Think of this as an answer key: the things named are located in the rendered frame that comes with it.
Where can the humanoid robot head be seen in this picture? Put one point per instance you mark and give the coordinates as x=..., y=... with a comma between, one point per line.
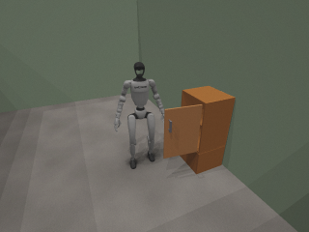
x=137, y=67

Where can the cupboard door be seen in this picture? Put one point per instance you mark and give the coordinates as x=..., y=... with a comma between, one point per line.
x=183, y=139

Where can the robot right hand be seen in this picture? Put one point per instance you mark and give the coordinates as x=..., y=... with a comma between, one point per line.
x=116, y=122

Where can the right robot upper arm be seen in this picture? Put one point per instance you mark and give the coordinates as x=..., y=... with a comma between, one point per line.
x=126, y=85

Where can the robot left forearm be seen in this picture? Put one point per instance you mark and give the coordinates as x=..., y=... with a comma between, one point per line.
x=160, y=105

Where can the robot right forearm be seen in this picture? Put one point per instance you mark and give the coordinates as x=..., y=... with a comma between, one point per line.
x=119, y=108

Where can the left robot shin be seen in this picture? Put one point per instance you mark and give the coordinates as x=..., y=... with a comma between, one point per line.
x=151, y=145

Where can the handle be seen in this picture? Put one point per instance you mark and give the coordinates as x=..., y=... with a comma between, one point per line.
x=170, y=126

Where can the left robot upper arm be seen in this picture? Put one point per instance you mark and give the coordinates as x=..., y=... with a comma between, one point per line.
x=154, y=89

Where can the robot left hand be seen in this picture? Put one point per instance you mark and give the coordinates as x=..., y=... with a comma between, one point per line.
x=162, y=116

